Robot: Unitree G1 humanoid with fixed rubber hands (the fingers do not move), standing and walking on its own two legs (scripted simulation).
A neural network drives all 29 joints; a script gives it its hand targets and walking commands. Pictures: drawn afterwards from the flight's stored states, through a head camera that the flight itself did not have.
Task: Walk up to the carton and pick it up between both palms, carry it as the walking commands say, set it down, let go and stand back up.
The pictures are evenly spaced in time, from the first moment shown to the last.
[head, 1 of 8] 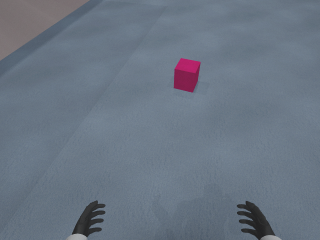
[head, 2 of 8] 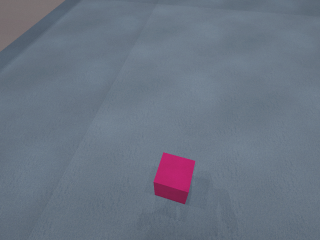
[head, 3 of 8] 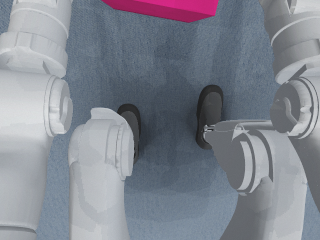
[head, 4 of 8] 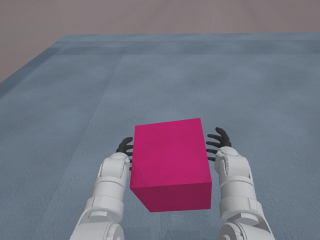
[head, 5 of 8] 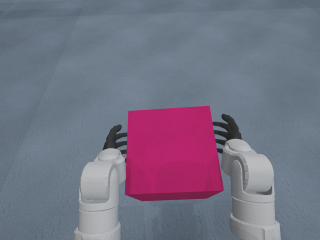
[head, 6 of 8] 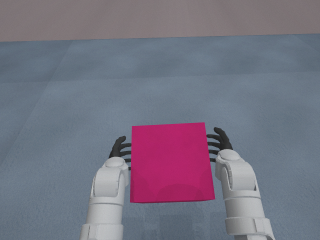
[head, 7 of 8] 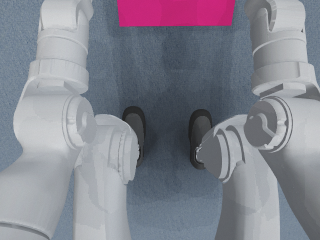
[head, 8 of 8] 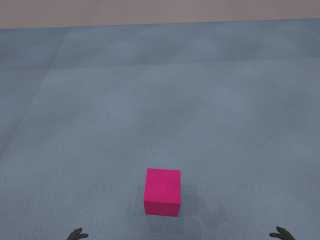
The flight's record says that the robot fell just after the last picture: no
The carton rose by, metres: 0.69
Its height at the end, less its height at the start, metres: +0.00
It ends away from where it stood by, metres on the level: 1.20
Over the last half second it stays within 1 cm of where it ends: yes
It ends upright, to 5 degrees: yes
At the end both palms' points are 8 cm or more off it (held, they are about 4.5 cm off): yes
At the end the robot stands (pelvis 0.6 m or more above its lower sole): yes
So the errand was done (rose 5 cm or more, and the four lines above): yes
